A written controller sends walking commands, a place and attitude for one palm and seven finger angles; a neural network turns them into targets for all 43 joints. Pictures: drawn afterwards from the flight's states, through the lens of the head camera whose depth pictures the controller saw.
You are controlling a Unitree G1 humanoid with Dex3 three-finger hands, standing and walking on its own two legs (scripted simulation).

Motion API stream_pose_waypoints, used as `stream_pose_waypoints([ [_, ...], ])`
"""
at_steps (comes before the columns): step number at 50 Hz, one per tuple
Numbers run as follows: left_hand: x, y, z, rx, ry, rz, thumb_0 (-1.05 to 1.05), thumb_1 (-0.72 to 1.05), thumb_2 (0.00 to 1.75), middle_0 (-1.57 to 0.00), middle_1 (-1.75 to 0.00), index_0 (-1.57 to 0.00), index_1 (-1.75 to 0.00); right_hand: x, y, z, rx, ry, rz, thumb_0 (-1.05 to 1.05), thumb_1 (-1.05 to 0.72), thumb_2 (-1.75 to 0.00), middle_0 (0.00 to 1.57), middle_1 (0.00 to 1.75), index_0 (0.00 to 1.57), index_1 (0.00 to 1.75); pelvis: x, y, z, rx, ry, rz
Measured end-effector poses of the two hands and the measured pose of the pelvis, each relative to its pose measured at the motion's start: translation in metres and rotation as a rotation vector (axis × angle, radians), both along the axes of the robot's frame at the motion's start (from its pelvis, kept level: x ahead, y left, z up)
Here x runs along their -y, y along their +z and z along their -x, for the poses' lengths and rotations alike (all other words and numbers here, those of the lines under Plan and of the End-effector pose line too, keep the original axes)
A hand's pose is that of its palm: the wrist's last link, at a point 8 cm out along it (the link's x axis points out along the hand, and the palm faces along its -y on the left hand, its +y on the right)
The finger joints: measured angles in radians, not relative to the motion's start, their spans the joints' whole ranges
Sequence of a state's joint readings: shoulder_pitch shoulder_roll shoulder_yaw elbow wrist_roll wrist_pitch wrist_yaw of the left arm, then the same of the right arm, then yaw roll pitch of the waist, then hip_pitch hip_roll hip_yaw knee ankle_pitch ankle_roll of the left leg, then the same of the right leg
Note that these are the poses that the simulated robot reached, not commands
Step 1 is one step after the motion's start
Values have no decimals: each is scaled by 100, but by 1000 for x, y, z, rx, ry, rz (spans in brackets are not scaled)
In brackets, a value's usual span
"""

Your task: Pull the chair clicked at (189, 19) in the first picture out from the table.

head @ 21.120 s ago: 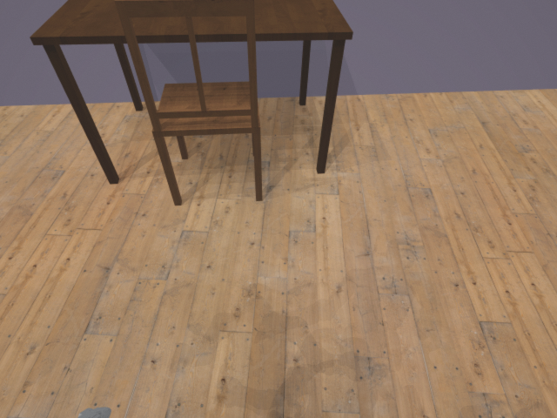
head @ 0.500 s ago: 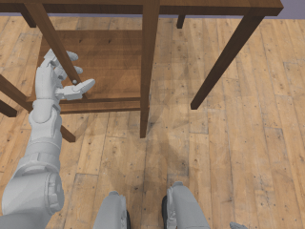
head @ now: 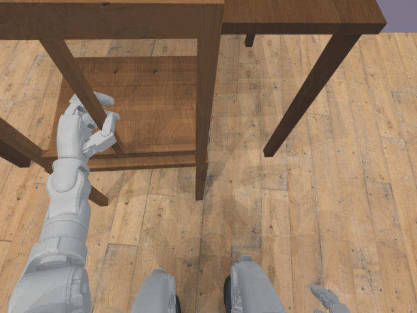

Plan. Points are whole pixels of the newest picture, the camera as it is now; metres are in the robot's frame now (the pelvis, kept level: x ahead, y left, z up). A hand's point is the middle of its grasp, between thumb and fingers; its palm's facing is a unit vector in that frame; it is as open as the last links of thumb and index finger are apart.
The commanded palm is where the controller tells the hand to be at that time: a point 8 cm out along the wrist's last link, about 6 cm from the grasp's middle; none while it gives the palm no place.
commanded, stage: hook a spindle and tug to test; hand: left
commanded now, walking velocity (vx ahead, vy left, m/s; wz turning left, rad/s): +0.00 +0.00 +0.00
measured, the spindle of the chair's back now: (96, 111) +0.48 +0.19 +0.03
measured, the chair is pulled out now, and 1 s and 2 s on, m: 0.01 0.10 0.23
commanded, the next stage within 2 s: step backward, pulling the chair out in 0.30 s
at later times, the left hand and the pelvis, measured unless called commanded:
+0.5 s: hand (108, 146) +0.41 +0.17 +0.02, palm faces +0.06 -0.99 -0.14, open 5.5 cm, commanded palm +0.38 +0.21 +0.02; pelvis -0.01 +0.00 +0.02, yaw +2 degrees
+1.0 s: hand (120, 170) +0.36 +0.14 +0.03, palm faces -0.03 -0.98 -0.18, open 5.1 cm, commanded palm +0.36 +0.19 +0.04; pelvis -0.01 +0.01 +0.09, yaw -1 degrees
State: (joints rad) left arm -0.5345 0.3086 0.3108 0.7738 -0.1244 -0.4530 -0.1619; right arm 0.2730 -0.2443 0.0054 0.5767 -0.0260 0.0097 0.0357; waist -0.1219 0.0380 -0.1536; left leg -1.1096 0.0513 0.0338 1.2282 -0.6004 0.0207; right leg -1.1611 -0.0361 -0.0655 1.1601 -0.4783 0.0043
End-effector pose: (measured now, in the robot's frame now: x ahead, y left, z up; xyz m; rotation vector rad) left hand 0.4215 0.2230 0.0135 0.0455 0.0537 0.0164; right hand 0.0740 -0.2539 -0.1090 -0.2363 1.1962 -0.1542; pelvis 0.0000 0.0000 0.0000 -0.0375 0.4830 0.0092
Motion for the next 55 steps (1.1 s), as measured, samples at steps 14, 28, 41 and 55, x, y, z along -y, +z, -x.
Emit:
stream_pose_waypoints([
  [14, 0, 0, 24, 6, -2, -1, 2, 74, 83, -34, -139, -39, -141, 2, -3, -13, 45, 28, 0, 1, -91, -90, 20, 30, 20, 30, 2, -2, 2, 15, 10, -5],
  [28, 9, 22, 34, -275, 104, -78, 5, 75, 83, -30, -121, -41, -143, -11, 41, -4, 9, -93, 8, 1, -91, -90, 20, 30, 20, 30, -2, 49, 4, 175, 20, -24],
  [41, 26, 36, 49, -467, 5, -129, 6, 73, 79, -28, -114, -49, -145, 0, 95, 23, -63, -140, 124, 1, -91, -90, 20, 30, 20, 30, -19, 94, -1, 282, 15, -6],
  [55, 41, 36, 93, -472, 36, -137, 5, 71, 80, -29, -114, -50, -145, -12, 72, 41, -17, -157, 8, 1, -91, -90, 21, 30, 20, 30, -2, 93, 28, 347, -31, -35],
])
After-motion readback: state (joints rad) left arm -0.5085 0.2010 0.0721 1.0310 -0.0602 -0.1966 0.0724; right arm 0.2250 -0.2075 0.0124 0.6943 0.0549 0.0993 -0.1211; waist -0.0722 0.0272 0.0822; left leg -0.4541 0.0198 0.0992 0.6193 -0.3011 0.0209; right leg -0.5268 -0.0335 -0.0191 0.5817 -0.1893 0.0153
